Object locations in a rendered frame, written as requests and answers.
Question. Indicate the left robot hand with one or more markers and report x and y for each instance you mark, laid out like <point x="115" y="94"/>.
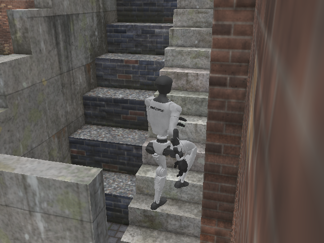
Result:
<point x="180" y="124"/>

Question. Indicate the right robot hand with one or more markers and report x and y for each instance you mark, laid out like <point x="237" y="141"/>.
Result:
<point x="182" y="166"/>

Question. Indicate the robot left foot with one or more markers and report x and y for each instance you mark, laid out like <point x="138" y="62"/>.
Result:
<point x="162" y="201"/>

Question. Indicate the robot left upper arm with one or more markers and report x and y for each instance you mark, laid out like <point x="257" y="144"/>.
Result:
<point x="147" y="103"/>

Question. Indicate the robot right forearm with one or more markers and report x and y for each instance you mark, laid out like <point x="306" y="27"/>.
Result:
<point x="176" y="145"/>

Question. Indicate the humanoid robot head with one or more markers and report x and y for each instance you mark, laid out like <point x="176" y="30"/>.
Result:
<point x="163" y="84"/>

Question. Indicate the robot right upper arm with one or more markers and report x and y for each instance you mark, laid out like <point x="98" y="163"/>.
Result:
<point x="175" y="113"/>

